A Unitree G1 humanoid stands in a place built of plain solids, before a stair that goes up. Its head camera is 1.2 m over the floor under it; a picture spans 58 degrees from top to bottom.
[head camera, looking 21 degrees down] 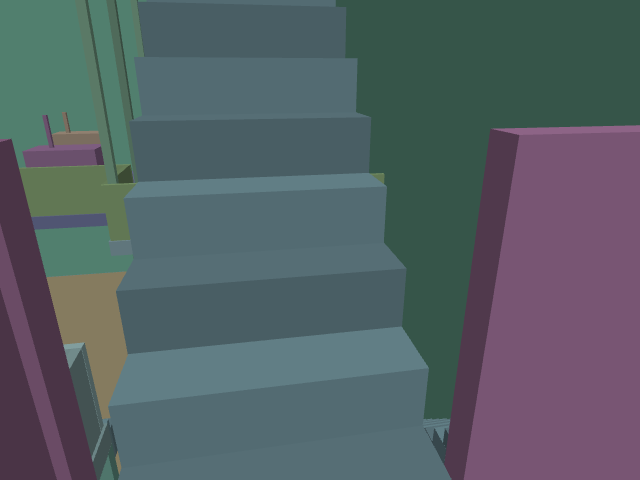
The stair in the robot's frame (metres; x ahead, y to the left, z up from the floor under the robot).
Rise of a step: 0.21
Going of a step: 0.22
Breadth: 0.86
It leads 10 degrees to the left of straight ahead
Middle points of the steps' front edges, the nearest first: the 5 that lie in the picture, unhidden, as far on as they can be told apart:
0.94 0.11 0.42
1.16 0.15 0.63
1.38 0.19 0.84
1.60 0.23 1.05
1.82 0.27 1.26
